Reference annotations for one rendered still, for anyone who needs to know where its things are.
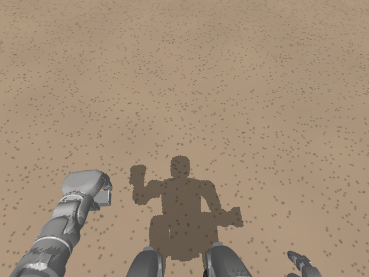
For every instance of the right robot hand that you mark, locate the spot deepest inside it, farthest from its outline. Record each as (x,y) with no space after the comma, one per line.
(303,264)

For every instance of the left robot arm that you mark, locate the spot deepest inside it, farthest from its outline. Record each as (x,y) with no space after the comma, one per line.
(57,238)

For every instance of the small box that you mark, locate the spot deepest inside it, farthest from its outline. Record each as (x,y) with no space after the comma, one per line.
(103,198)

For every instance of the left robot hand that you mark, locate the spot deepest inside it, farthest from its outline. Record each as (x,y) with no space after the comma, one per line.
(87,182)

